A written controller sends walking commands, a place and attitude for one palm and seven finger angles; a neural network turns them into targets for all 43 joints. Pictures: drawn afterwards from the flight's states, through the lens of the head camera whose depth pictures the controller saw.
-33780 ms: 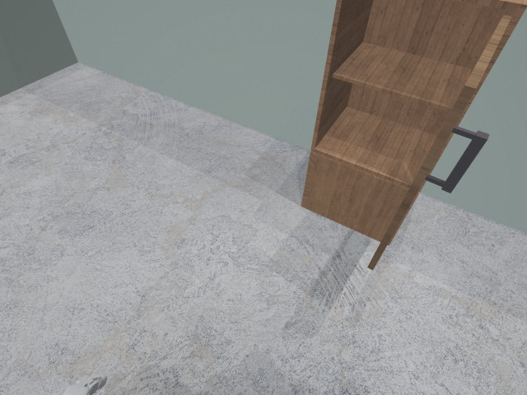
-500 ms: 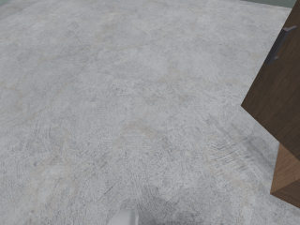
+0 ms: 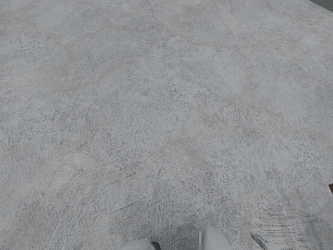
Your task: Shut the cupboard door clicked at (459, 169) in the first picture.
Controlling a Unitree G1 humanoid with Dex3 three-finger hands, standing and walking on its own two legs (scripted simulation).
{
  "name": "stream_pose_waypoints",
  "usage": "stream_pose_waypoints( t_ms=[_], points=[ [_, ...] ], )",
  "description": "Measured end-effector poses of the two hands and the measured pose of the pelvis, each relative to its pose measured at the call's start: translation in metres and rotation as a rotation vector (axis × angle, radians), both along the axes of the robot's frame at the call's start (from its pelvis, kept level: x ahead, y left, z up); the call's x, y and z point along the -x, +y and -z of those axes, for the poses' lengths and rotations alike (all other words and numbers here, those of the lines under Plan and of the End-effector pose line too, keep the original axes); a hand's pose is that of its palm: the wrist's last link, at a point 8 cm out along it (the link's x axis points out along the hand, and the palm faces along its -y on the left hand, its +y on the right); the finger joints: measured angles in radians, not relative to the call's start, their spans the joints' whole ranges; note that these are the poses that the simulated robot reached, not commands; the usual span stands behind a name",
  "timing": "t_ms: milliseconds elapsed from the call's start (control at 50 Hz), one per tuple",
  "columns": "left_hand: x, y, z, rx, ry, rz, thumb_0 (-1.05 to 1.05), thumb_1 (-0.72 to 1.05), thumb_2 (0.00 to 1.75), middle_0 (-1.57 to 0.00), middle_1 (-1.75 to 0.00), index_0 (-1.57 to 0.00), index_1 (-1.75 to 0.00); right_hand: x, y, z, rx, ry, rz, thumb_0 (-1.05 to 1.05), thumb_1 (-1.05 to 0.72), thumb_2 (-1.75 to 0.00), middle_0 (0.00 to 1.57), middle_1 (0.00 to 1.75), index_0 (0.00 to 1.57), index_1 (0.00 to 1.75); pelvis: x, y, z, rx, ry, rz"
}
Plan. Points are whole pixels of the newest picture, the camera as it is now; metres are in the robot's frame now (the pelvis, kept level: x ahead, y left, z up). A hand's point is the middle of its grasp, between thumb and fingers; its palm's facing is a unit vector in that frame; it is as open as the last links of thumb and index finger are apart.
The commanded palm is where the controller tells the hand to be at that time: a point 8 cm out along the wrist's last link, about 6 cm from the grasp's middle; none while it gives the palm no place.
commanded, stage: walk to a spot facing it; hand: left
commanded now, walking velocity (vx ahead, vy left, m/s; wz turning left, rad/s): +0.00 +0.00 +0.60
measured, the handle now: out of the picture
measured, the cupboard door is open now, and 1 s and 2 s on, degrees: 57 57 57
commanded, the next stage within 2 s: none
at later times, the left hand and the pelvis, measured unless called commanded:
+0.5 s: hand (115, 231) +0.16 +0.14 -0.14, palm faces +0.20 -0.94 -0.29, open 7.4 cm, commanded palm none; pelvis +0.08 -0.07 +0.00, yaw +16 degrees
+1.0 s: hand out of the picture +0.00 +0.19 -0.17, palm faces +0.59 -0.77 -0.25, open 7.4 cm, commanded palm none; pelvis +0.08 -0.03 +0.00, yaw +35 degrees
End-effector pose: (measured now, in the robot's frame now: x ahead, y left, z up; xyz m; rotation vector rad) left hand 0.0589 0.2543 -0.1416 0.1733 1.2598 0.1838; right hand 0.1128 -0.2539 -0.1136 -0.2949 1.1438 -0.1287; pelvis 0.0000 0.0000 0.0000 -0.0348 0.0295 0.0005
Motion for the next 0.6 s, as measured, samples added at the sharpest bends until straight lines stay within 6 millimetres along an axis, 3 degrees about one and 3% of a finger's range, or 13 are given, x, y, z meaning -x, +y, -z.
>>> stream_pose_waypoints(
  t_ms=[60,140,240,320,380,460,600],
  points=[
    [-0.045,-0.004,-0.008,0.006,-0.097,0.01,0.01,0.91,0.9,-0.19,-0.3,-0.2,-0.3,-0.001,-0.002,-0.007,0.0,0.028,0.007,0.0,-0.9,-0.9,0.2,0.3,0.2,0.3,-0.012,-0.006,-0.006,0.009,0.007,-0.032],
    [-0.087,-0.013,-0.017,0.011,-0.178,0.01,0.01,0.91,0.9,-0.19,-0.3,-0.2,-0.3,0.0,-0.012,-0.011,0.005,0.067,0.023,0.0,-0.9,-0.9,0.2,0.3,0.2,0.3,-0.029,-0.017,-0.01,0.014,0.016,-0.073],
    [-0.118,-0.029,-0.025,0.006,-0.223,0.003,0.01,0.91,0.9,-0.19,-0.3,-0.2,-0.3,0.005,-0.032,-0.006,0.012,0.134,0.038,0.0,-0.9,-0.9,0.2,0.3,0.2,0.3,-0.047,-0.033,-0.009,0.004,0.025,-0.121],
    [-0.13,-0.045,-0.03,-0.015,-0.236,-0.012,0.01,0.91,0.9,-0.19,-0.3,-0.2,-0.3,0.005,-0.053,0.007,0.006,0.194,0.036,0.0,-0.9,-0.9,0.2,0.3,0.2,0.3,-0.061,-0.049,-0.005,-0.014,0.032,-0.166],
    [-0.127,-0.054,-0.03,-0.05,-0.241,-0.031,0.01,0.91,0.9,-0.2,-0.3,-0.2,-0.3,-0.005,-0.069,0.023,-0.013,0.22,0.028,0.0,-0.9,-0.9,0.2,0.3,0.2,0.3,-0.071,-0.063,0.003,-0.032,0.035,-0.19],
    [-0.1,-0.065,-0.034,-0.077,-0.178,-0.081,0.01,0.91,0.9,-0.2,-0.3,-0.2,-0.3,-0.03,-0.078,0.028,-0.027,0.223,-0.015,0.01,-0.9,-0.9,0.2,0.3,0.2,0.3,-0.078,-0.071,0.0,-0.043,0.018,-0.247],
    [-0.038,-0.075,-0.033,-0.066,-0.09,-0.251,0.01,0.91,0.9,-0.2,-0.3,-0.2,-0.3,-0.093,-0.062,0.023,-0.052,0.192,-0.176,0.01,-0.9,-0.9,0.2,0.3,0.2,0.3,-0.088,-0.076,-0.007,-0.075,0.005,-0.365]
  ],
)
